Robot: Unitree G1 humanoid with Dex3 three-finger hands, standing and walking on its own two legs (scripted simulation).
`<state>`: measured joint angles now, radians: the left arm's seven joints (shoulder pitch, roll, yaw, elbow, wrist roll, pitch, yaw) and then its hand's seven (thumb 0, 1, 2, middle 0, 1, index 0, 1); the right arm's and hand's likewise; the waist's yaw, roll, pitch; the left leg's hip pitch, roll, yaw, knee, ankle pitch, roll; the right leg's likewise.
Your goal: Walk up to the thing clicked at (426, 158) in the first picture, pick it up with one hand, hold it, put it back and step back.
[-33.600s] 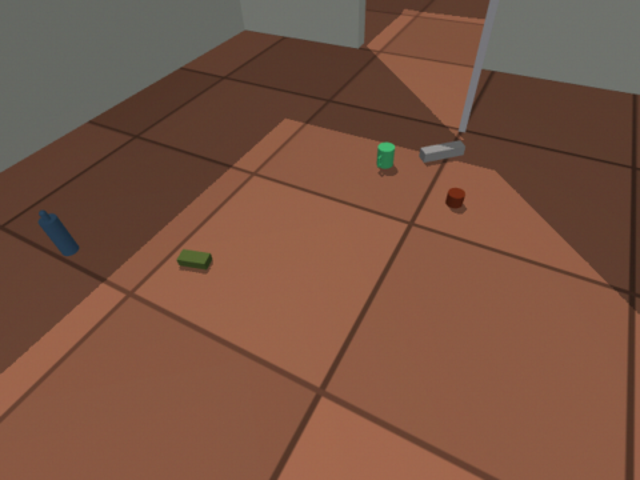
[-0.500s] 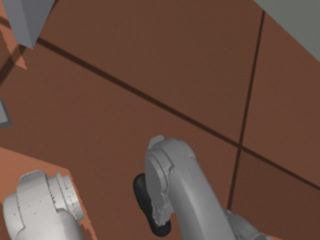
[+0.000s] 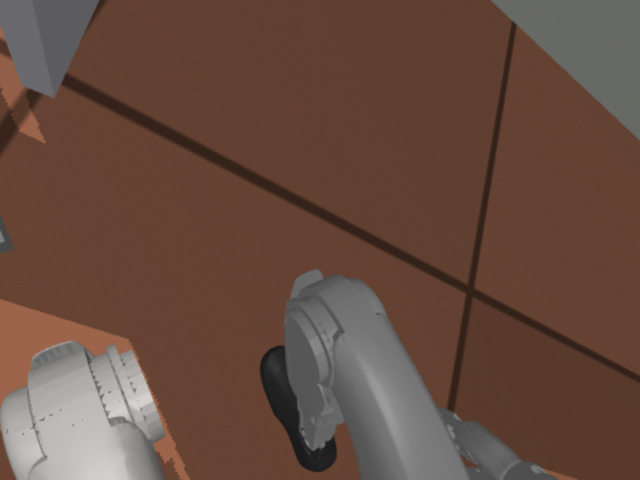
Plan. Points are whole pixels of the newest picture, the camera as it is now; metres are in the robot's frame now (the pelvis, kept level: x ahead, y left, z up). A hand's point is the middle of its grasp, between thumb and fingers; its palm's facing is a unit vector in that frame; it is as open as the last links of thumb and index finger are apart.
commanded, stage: open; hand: left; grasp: from above
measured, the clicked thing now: out of the picture +0.43 +0.37 -0.28
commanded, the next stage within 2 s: withdraw in 0.42 s
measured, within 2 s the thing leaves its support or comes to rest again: neither
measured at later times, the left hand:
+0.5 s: hand out of the picture +0.42 +0.36 -0.24, palm faces -0.45 -0.15 -0.88, open 13.8 cm
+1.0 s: hand out of the picture +0.44 +0.40 -0.11, palm faces -0.32 -0.07 -0.95, open 14.1 cm
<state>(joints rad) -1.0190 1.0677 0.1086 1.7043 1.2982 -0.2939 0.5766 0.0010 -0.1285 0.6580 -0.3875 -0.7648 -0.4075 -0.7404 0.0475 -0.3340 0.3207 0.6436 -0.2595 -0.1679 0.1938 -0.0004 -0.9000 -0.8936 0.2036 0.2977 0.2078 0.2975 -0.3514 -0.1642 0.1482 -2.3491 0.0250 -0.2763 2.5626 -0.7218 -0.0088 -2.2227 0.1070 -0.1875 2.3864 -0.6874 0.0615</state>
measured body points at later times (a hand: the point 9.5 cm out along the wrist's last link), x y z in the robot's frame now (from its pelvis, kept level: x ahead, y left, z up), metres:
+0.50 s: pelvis +0.00 +0.00 +0.00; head +0.26 +0.14 +0.33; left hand +0.44 +0.36 -0.19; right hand +0.09 -0.25 -0.06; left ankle +0.06 +0.13 -0.27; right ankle +0.11 -0.12 -0.27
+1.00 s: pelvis +0.00 +0.00 +0.02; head +0.22 +0.11 +0.40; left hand +0.45 +0.40 -0.05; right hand +0.11 -0.25 -0.07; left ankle +0.06 +0.13 -0.27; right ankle +0.11 -0.12 -0.27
